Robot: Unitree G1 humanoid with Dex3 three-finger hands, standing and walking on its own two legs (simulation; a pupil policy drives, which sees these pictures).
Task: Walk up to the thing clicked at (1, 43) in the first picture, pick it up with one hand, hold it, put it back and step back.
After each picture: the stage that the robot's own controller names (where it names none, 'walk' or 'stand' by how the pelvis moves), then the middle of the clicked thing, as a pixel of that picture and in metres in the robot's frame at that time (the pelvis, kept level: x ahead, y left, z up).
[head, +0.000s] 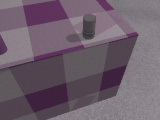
stand; out of the picture +0.59 +0.43 -0.01
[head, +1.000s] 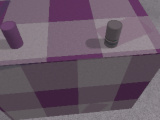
walk; (12, 35) +0.58 +0.37 +0.00
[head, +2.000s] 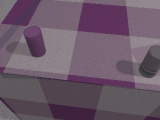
stand; (35, 42) +0.52 +0.20 +0.02
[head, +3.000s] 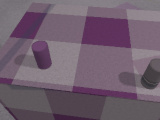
stand; (42, 55) +0.50 +0.20 -0.01
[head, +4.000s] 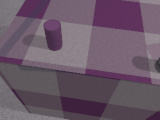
stand; (53, 35) +0.54 +0.14 +0.01
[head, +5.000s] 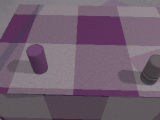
stand; (38, 59) +0.47 +0.20 +0.00
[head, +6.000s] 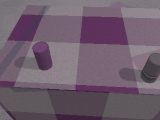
stand; (43, 56) +0.50 +0.19 -0.01
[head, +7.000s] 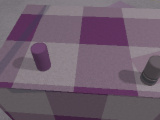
stand; (41, 57) +0.49 +0.20 -0.01
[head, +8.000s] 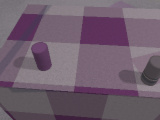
stand; (42, 57) +0.50 +0.20 -0.01
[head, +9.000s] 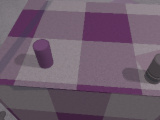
rise first; (43, 54) +0.49 +0.19 -0.01
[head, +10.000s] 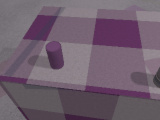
go down; (55, 55) +0.51 +0.17 -0.01
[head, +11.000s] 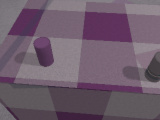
go down; (44, 52) +0.51 +0.17 +0.00
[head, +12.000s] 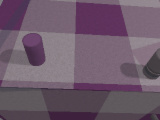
go down; (34, 50) +0.48 +0.16 +0.02
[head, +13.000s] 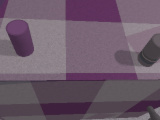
close in; (21, 39) +0.49 +0.17 +0.04
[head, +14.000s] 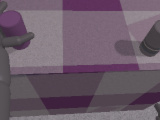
close; (15, 31) +0.50 +0.18 +0.06
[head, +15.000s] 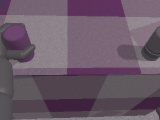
lift; (20, 44) +0.46 +0.18 +0.06
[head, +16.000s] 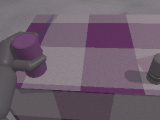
lift; (31, 56) +0.34 +0.16 +0.19
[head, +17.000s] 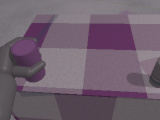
hold; (30, 61) +0.33 +0.17 +0.18
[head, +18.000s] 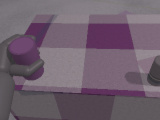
hold; (28, 59) +0.33 +0.17 +0.19
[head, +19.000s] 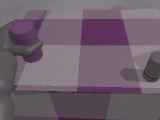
crouch; (28, 42) +0.41 +0.17 +0.18
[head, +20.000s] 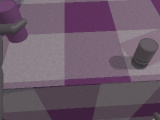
lower; (12, 22) +0.50 +0.18 +0.15
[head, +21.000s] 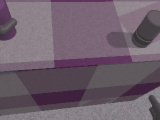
lower; (0, 19) +0.53 +0.18 +0.07
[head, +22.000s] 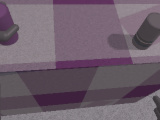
lower; (2, 25) +0.52 +0.18 +0.07
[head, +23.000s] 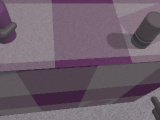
lower; (0, 23) +0.52 +0.19 +0.07
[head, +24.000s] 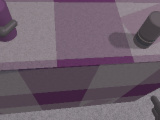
lower; (0, 21) +0.53 +0.19 +0.07
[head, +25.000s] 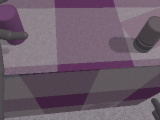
open; (11, 26) +0.52 +0.17 +0.06
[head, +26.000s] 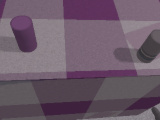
sink last; (25, 35) +0.51 +0.16 +0.05
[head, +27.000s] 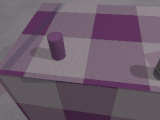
stand; (56, 46) +0.54 +0.16 +0.03
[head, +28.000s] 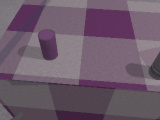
stand; (48, 45) +0.52 +0.16 +0.03
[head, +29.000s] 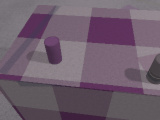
stand; (53, 50) +0.54 +0.16 +0.00
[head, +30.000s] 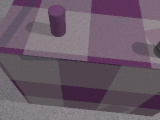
walk; (57, 21) +0.60 +0.10 +0.01
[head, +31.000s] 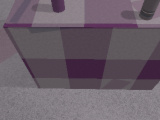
walk; out of the picture +0.79 +0.16 +0.02
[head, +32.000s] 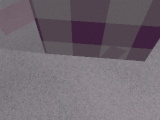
walk; out of the picture +1.12 +0.11 +0.02
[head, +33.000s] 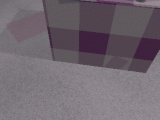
stand; out of the picture +1.21 +0.06 +0.00
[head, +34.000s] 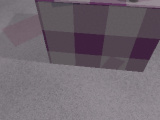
stand; out of the picture +1.20 +0.09 -0.01
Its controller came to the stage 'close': yes
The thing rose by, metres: 0.20
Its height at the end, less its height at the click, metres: +0.00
